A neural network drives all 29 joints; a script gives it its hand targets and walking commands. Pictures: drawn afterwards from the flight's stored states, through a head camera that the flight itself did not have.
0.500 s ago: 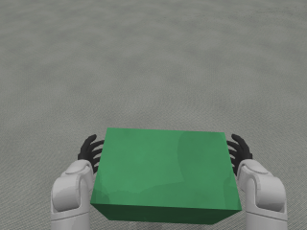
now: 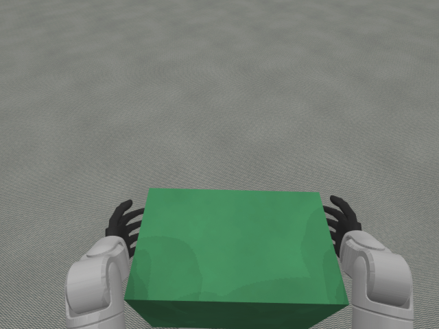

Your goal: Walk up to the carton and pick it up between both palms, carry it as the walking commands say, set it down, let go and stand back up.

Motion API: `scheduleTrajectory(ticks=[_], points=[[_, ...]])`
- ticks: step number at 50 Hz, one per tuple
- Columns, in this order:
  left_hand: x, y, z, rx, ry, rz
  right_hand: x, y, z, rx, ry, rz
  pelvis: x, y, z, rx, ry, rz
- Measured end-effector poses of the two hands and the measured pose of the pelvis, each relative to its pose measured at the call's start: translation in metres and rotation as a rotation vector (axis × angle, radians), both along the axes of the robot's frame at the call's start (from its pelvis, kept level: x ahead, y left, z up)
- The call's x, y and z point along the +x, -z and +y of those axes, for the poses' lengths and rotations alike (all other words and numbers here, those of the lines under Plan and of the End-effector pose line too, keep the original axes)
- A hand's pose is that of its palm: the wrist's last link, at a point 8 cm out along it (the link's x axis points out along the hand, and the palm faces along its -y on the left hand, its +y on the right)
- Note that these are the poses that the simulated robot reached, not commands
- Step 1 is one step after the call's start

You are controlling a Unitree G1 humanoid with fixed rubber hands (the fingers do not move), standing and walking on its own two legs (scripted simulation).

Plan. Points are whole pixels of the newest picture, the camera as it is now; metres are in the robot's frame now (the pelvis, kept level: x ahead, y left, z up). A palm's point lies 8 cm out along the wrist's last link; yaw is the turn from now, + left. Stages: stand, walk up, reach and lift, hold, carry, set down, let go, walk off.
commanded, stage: carry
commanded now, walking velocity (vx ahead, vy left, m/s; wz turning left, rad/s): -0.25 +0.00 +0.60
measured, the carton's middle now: (231, 263) +0.23 +0.02 +0.01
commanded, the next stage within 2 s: none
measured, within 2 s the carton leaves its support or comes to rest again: neither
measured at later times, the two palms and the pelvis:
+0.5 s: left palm out of the picture -0.05 +0.25 +0.08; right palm out of the picture +0.06 -0.11 +0.07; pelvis -0.22 +0.00 +0.00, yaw +17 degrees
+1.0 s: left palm out of the picture -0.27 +0.20 +0.10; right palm out of the picture -0.11 -0.14 +0.10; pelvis -0.41 -0.06 +0.01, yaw +26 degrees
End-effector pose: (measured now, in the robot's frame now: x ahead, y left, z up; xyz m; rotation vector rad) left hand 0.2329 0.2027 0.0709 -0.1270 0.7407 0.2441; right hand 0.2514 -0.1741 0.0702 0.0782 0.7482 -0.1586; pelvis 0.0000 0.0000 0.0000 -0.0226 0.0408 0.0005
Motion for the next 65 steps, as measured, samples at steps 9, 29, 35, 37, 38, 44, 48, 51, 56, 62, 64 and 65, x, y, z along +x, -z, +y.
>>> scheduleTrajectory(ticks=[9,29,35,37,38,44,48,51,56,62,64,65], points=[[-0.103,-0.011,0.001,0.017,-0.108,-0.003,-0.072,0.005,0.004,0.036,-0.089,0.003,-0.085,-0.007,-0.011,0.006,-0.115,0.0],[-0.339,0.004,0.052,0.001,-0.322,0.032,-0.221,0.006,0.078,-0.018,-0.334,0.034,-0.259,-0.002,-0.009,0.006,-0.338,-0.002],[-0.399,-0.003,0.039,0.031,-0.397,-0.03,-0.258,0.009,0.075,0.03,-0.389,-0.023,-0.31,0.006,-0.034,0.021,-0.359,0.032],[-0.417,-0.007,0.03,0.04,-0.406,-0.018,-0.275,0.013,0.067,0.039,-0.397,-0.009,-0.328,0.002,-0.04,-0.008,-0.376,0.008],[-0.427,-0.009,0.025,0.038,-0.411,-0.008,-0.285,0.013,0.061,0.036,-0.401,0.003,-0.334,-0.001,-0.043,0.001,-0.389,0.007],[-0.47,-0.022,0.001,0.011,-0.415,-0.022,-0.33,-0.007,0.036,0.034,-0.382,-0.006,-0.366,-0.015,-0.053,0.034,-0.424,0.004],[-0.486,-0.032,-0.001,0.038,-0.389,-0.087,-0.349,-0.022,0.034,0.022,-0.387,-0.079,-0.392,-0.01,-0.055,0.022,-0.441,0.013],[-0.507,-0.033,0.0,0.052,-0.376,-0.067,-0.367,-0.026,0.035,0.004,-0.399,-0.068,-0.411,-0.013,-0.058,0.043,-0.442,-0.001],[-0.544,-0.03,-0.003,0.039,-0.395,-0.036,-0.398,-0.024,0.035,0.002,-0.417,-0.034,-0.437,-0.014,-0.067,0.055,-0.429,-0.039],[-0.572,-0.031,-0.018,0.067,-0.426,-0.029,-0.415,-0.014,0.026,0.031,-0.448,-0.027,-0.459,-0.006,-0.088,0.082,-0.44,-0.038],[-0.577,-0.032,-0.026,0.078,-0.436,-0.018,-0.418,-0.008,0.02,0.037,-0.462,-0.018,-0.467,-0.005,-0.095,0.072,-0.434,-0.038],[-0.58,-0.032,-0.03,0.082,-0.438,-0.007,-0.421,-0.005,0.016,0.034,-0.47,-0.008,-0.471,-0.007,-0.099,0.064,-0.439,-0.043]])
